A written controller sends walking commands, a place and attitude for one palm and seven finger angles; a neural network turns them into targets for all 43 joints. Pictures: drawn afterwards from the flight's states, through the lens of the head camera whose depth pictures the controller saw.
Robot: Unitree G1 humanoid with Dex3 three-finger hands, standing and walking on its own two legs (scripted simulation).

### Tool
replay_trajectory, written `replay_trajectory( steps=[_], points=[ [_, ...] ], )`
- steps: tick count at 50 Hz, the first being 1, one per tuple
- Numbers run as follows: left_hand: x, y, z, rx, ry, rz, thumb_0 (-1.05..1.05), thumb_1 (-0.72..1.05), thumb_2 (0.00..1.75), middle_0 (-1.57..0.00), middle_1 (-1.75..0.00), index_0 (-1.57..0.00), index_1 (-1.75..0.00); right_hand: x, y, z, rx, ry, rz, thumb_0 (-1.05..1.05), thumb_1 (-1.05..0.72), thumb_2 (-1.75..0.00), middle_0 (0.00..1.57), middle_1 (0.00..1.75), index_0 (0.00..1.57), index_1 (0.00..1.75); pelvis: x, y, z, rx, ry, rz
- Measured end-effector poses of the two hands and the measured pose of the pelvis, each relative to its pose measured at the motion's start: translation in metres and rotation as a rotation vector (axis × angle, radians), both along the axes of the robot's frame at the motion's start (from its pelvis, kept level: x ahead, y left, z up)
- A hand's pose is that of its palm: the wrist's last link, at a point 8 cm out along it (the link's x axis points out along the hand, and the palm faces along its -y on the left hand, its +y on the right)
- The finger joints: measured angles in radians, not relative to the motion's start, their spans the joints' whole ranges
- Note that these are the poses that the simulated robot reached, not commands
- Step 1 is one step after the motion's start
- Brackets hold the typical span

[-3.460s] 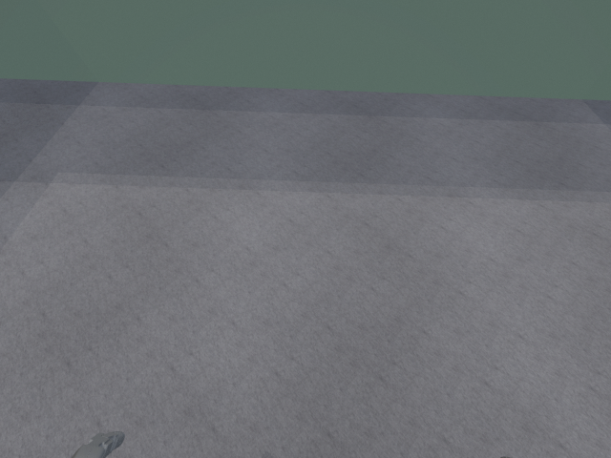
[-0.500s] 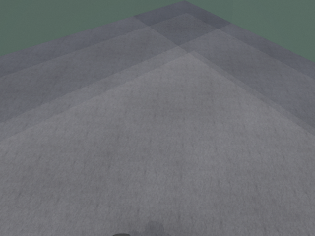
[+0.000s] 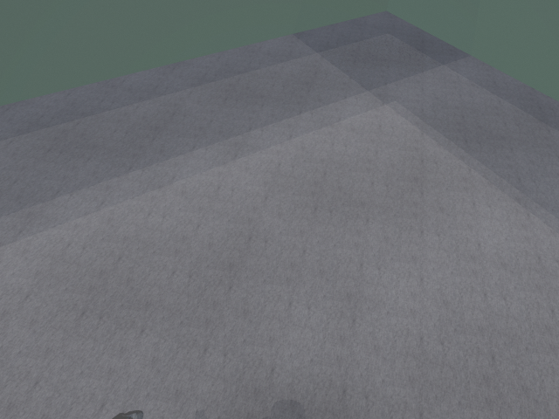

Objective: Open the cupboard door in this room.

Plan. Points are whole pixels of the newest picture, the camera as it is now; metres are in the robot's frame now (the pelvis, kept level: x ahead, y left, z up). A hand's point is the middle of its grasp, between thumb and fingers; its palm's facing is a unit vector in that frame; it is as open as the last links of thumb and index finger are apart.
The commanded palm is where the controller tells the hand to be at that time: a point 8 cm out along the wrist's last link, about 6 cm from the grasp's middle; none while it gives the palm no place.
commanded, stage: turn or walk to find it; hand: left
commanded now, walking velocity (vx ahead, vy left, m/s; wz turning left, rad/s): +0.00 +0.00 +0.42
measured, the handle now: out of the picture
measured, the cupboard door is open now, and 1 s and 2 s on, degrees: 0 0 0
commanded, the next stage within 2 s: none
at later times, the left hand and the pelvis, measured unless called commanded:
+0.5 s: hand out of the picture -0.04 +0.21 -0.19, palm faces +0.28 -0.93 -0.22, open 7.4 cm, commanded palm none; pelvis -0.03 +0.01 -0.01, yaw +15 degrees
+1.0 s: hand out of the picture -0.03 +0.23 -0.15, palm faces +0.42 -0.87 -0.26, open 7.4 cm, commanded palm none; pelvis -0.06 +0.00 +0.00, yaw +25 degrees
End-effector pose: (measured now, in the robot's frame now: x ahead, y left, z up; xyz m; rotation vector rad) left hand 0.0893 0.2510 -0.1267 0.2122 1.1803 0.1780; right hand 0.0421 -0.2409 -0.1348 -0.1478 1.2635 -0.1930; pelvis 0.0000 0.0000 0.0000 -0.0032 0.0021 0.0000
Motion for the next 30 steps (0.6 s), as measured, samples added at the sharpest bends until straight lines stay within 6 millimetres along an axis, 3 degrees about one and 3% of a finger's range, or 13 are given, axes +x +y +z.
replay_trajectory(
  steps=[5,10,16,21,27,30],
  points=[
    [-0.007,-0.023,0.005,0.023,-0.056,0.012,0.0,0.9,0.9,-0.19,-0.3,-0.2,-0.3,-0.016,-0.023,-0.019,0.026,0.048,0.007,0.01,-0.9,-0.9,0.2,0.3,0.2,0.3,-0.009,-0.018,-0.008,0.01,-0.001,0.042],
    [-0.037,-0.034,0.013,0.021,-0.043,0.07,0.0,0.9,0.9,-0.2,-0.3,-0.2,-0.3,-0.017,-0.038,-0.014,0.026,0.083,0.048,0.01,-0.9,-0.9,0.2,0.3,0.2,0.3,-0.014,-0.027,0.0,0.029,-0.014,0.098],
    [-0.075,-0.035,0.007,0.0,0.005,0.142,0.0,0.9,0.9,-0.2,-0.3,-0.2,-0.3,-0.007,-0.041,-0.008,0.001,0.1,0.113,0.01,-0.9,-0.9,0.2,0.3,0.2,0.3,-0.019,-0.026,0.002,0.029,-0.017,0.163],
    [-0.113,-0.022,-0.007,-0.026,0.054,0.217,0.0,0.9,0.9,-0.2,-0.3,-0.2,-0.3,0.018,-0.023,-0.004,-0.028,0.086,0.198,0.01,-0.91,-0.9,0.19,0.3,0.2,0.3,-0.025,-0.013,-0.002,0.024,-0.013,0.213],
    [-0.166,0.013,-0.037,-0.056,0.132,0.324,0.0,0.9,0.9,-0.2,-0.3,-0.2,-0.3,0.059,0.022,0.002,-0.067,-0.024,0.314,0.01,-0.91,-0.9,0.19,0.3,0.2,0.3,-0.035,0.014,-0.016,0.005,-0.007,0.27],
    [-0.181,0.026,-0.035,-0.054,0.173,0.349,0.0,0.9,0.9,-0.2,-0.3,-0.2,-0.3,0.067,0.043,0.013,-0.067,-0.072,0.346,0.01,-0.9,-0.9,0.2,0.3,0.2,0.3,-0.039,0.022,-0.011,-0.007,-0.011,0.272]
  ],
)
